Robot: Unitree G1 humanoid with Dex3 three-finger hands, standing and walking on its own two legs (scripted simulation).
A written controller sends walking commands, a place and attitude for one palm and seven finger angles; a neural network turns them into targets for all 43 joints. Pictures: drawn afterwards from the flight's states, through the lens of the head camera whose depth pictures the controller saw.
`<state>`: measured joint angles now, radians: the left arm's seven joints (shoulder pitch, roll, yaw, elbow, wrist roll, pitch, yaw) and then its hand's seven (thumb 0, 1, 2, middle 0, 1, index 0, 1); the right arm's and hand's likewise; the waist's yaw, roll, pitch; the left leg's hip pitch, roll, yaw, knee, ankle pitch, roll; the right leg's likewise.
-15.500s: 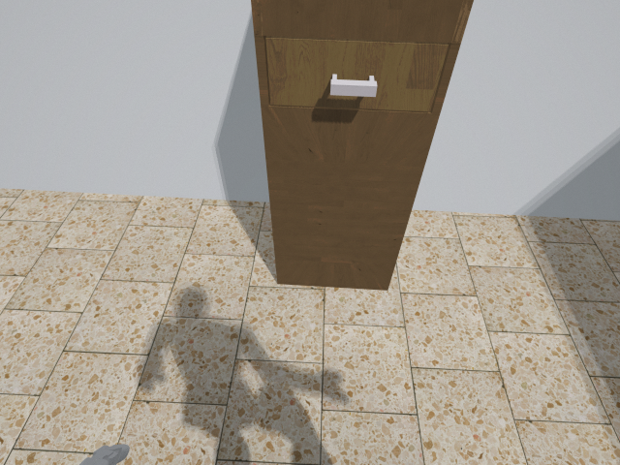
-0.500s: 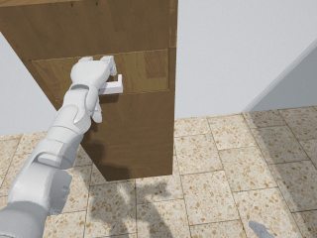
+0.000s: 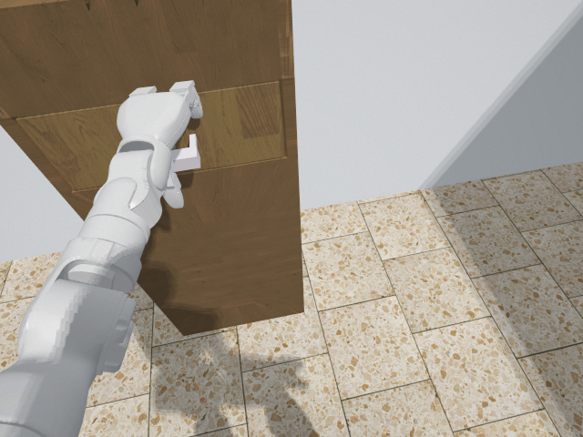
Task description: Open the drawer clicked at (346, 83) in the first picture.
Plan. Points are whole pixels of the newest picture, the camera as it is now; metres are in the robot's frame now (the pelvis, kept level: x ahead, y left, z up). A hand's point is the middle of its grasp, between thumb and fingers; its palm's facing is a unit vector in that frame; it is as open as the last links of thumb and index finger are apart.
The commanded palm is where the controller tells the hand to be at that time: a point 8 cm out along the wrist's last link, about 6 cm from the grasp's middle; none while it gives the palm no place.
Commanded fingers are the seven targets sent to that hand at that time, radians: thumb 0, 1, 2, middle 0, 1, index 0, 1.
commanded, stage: re-aim the fingers above the handle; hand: left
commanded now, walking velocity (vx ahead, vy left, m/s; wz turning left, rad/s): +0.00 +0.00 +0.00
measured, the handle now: (167, 152) +0.53 +0.19 +0.09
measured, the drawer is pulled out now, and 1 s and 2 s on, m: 0.00 0.00 0.00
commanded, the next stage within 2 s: lower the fingers behind the handle in 1.42 s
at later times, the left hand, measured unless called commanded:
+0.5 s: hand (171, 150) +0.48 +0.15 +0.14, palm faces +0.07 -0.05 -1.00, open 13.8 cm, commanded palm +0.46 +0.20 +0.21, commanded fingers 0.00 -0.50 0.30 -0.30 -1.20 -0.30 -1.20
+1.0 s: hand (176, 166) +0.47 +0.15 +0.12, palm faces +0.00 -0.04 -1.00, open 13.8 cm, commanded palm +0.46 +0.19 +0.20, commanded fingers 0.00 -0.50 0.30 -0.30 -1.20 -0.30 -1.20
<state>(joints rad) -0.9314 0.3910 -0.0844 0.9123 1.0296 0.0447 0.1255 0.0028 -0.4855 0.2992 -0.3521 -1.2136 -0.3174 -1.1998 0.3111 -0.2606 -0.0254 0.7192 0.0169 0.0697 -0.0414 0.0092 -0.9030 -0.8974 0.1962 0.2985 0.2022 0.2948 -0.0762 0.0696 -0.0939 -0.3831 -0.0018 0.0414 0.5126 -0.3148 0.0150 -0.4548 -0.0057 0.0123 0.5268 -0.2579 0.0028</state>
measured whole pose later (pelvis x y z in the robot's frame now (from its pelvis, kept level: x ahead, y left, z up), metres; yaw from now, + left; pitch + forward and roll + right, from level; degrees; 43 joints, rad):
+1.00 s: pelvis +0.00 -0.01 +0.00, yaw +1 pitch +10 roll +0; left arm -0.87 0.41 -0.13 0.85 1.02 0.00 0.08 0.00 -0.49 0.30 -0.33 -1.20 -0.32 -1.21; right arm 0.32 -0.28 -0.04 0.70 0.03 0.06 -0.06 0.01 -0.90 -0.90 0.20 0.30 0.20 0.29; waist -0.07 0.06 -0.08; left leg -0.38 0.01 0.03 0.51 -0.31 0.00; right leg -0.45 0.00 0.00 0.52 -0.25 -0.01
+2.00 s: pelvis -0.01 -0.01 +0.00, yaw +1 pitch +10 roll +0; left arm -0.87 0.45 -0.14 0.88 1.04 -0.01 0.09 0.00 -0.49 0.30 -0.33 -1.20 -0.27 -1.18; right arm 0.32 -0.29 -0.05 0.69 0.03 0.06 -0.07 0.01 -0.90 -0.90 0.20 0.30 0.20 0.29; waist -0.06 0.04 -0.08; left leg -0.41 0.01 0.01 0.54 -0.31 0.00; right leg -0.47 0.00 -0.02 0.55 -0.26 -0.01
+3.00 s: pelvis -0.01 -0.01 -0.01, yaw +1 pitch +13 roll +0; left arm -0.93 0.40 -0.13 1.05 1.06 0.13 0.24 0.00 -0.49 0.30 -0.21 -1.22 -0.32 -1.20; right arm 0.30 -0.26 -0.03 0.70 0.02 0.07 -0.03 0.01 -0.90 -0.90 0.20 0.30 0.20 0.29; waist -0.08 0.05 -0.12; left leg -0.49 0.01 0.03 0.59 -0.34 0.01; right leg -0.55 0.00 0.00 0.59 -0.28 -0.01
